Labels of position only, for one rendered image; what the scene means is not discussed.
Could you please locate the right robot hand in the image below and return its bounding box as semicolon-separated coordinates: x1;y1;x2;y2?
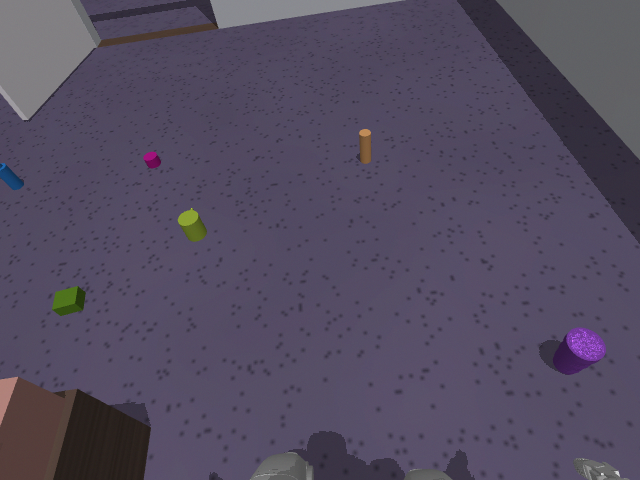
573;458;630;480

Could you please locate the bed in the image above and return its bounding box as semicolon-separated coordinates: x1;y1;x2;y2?
0;377;151;480

